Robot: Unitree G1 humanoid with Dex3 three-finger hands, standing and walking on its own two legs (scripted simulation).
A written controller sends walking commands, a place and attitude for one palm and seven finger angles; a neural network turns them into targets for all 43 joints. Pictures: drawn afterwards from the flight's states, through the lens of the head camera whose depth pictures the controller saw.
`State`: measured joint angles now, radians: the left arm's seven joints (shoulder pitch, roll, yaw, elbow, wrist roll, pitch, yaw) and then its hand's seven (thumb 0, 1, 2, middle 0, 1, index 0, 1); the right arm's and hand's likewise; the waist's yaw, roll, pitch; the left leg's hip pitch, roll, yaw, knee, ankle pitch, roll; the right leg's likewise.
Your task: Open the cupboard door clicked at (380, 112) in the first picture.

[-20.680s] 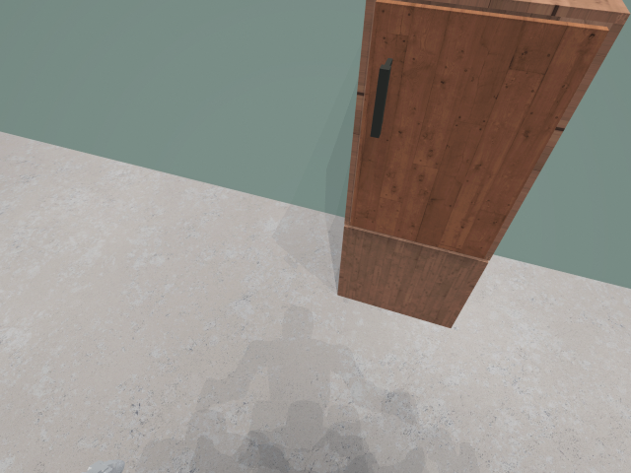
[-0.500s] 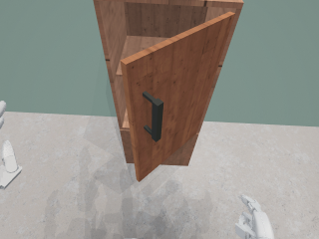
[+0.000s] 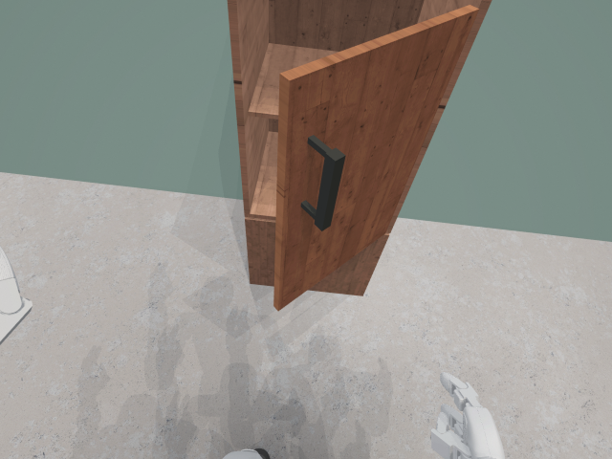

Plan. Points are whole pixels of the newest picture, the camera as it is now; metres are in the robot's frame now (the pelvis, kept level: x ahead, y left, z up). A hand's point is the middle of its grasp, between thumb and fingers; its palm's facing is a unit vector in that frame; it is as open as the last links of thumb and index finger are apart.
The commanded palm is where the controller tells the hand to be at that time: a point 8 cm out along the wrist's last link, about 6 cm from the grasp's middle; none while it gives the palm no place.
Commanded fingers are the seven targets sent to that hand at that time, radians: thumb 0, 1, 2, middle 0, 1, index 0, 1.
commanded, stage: step back with the hand held close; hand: left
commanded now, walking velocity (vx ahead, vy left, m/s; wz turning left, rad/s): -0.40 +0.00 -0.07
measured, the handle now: (319, 185) +0.47 +0.03 +0.08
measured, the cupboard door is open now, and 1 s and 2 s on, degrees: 45 45 45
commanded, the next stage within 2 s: stop stepping back and stand still in 0.08 s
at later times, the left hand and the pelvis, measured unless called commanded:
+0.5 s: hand (13, 455) +0.10 +0.23 +0.15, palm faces +0.38 -0.81 -0.44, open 7.4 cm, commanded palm +0.05 +0.27 +0.18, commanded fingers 0.00 0.90 0.90 -0.20 -0.30 -0.20 -0.30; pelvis -0.11 -0.03 +0.00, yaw -3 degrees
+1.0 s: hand out of the picture +0.06 +0.22 +0.16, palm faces +0.43 -0.76 -0.49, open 7.4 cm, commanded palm +0.00 +0.26 +0.18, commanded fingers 0.00 0.90 0.90 -0.20 -0.30 -0.20 -0.30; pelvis -0.15 -0.04 -0.01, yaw +0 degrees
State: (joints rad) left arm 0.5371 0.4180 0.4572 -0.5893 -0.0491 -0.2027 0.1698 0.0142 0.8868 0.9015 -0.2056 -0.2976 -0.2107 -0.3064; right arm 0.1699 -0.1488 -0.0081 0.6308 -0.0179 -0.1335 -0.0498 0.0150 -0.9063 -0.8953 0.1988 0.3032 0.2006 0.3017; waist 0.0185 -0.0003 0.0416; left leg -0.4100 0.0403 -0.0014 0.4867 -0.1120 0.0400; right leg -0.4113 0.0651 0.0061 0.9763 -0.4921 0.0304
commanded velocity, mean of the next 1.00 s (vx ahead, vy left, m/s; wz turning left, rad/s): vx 0.08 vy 0.01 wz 0.00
